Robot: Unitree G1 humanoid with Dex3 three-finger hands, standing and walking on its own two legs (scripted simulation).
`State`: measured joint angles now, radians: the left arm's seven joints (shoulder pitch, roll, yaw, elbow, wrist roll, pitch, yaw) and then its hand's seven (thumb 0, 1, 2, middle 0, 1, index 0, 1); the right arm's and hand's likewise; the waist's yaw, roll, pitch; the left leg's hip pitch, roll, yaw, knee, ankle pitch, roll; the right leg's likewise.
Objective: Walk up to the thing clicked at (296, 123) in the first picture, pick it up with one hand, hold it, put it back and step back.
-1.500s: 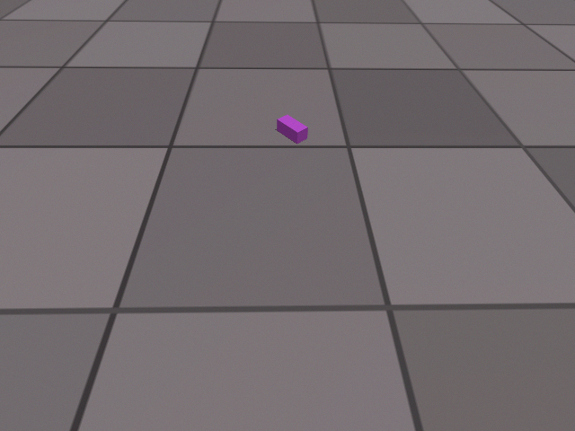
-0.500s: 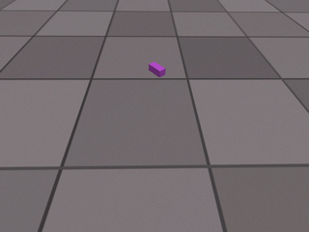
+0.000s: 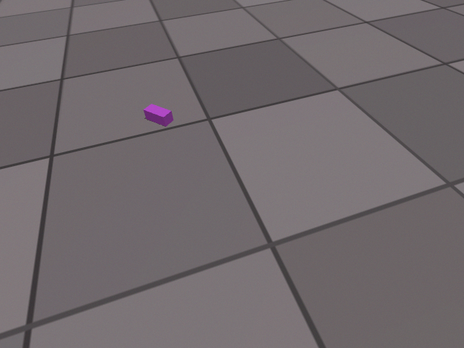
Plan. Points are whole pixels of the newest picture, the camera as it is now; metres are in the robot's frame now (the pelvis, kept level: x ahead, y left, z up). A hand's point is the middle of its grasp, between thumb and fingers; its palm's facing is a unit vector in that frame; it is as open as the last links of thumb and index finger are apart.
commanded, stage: walk up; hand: left
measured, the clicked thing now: (158, 115) +1.80 +0.45 -0.72
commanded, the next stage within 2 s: none
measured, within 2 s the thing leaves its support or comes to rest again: neither
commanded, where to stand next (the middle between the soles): +1.25 +0.39 m, yaw -30 degrees
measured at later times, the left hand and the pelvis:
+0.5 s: hand (78, 274) +0.36 +0.35 -0.16, palm faces -0.22 -0.87 -0.44, open 7.4 cm; pelvis +0.26 +0.06 -0.01, yaw -11 degrees
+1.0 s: hand (123, 156) +0.70 +0.30 -0.11, palm faces -0.25 -0.84 -0.49, open 7.4 cm; pelvis +0.51 +0.06 -0.01, yaw -18 degrees
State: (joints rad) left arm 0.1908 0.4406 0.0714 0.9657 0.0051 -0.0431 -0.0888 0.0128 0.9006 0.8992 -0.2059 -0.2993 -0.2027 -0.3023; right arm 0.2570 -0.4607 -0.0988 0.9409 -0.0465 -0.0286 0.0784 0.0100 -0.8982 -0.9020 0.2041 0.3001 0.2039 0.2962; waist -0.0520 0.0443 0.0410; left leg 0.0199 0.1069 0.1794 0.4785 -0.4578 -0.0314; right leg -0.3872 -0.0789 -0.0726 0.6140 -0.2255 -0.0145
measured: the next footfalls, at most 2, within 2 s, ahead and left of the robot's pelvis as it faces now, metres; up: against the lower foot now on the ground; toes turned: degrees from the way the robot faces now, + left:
left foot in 0.44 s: +0.43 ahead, +0.17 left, +0.00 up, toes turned -6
right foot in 0.88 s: +0.58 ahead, -0.07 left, +0.00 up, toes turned -23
